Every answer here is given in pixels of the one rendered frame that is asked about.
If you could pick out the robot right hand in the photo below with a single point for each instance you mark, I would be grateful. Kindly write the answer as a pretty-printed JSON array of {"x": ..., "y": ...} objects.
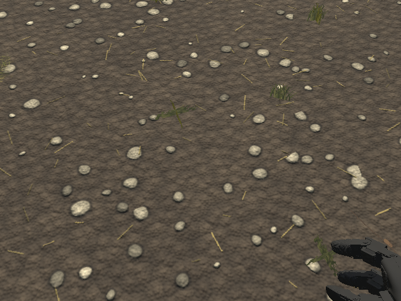
[{"x": 383, "y": 286}]

